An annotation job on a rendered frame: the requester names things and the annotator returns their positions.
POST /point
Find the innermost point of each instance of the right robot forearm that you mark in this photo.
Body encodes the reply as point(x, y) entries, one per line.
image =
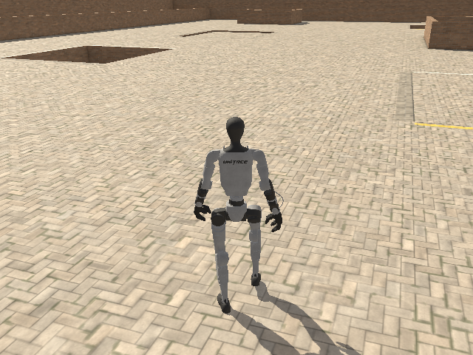
point(271, 199)

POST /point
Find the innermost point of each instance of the left robot foot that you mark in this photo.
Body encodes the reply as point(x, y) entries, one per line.
point(224, 306)

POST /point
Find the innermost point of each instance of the right robot upper arm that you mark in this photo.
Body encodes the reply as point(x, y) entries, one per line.
point(262, 167)

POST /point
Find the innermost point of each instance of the right robot thigh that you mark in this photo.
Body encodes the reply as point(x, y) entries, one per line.
point(254, 215)

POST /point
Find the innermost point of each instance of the right robot hand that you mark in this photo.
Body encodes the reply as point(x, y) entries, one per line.
point(277, 221)

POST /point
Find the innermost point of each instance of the left robot upper arm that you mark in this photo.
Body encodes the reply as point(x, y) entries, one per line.
point(209, 166)

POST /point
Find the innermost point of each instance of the left robot hand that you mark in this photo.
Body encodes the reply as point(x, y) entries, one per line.
point(204, 209)

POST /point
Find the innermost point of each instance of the left robot forearm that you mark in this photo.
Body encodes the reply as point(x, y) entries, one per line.
point(201, 194)

